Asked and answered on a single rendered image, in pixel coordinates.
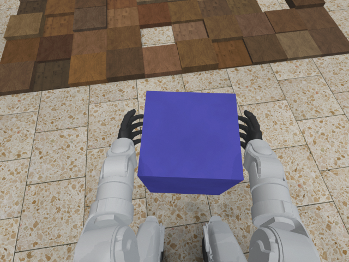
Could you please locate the left robot hand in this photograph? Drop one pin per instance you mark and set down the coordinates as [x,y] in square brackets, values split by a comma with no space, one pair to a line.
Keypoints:
[127,127]

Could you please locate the robot thigh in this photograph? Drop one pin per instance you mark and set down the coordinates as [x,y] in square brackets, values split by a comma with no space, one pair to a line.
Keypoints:
[150,241]
[221,242]

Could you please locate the carton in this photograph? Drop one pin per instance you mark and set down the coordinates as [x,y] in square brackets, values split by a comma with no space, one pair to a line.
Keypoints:
[190,143]

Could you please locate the right robot forearm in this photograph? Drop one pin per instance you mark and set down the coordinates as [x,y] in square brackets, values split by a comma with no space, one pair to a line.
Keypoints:
[272,205]

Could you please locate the robot right thigh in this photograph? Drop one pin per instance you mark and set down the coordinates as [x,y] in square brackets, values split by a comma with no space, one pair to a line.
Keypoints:
[221,242]

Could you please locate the robot left thigh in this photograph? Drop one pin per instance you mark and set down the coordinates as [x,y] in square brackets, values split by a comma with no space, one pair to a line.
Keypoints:
[150,241]

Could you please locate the left robot upper arm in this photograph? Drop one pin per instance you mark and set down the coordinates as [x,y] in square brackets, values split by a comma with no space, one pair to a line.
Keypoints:
[117,243]

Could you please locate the left robot forearm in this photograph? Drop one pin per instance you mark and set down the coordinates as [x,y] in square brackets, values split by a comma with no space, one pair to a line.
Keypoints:
[113,203]

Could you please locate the right robot upper arm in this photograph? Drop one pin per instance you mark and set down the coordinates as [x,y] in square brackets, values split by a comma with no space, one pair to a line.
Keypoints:
[270,244]

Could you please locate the right robot hand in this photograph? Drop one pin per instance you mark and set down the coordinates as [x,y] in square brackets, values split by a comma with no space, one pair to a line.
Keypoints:
[252,129]

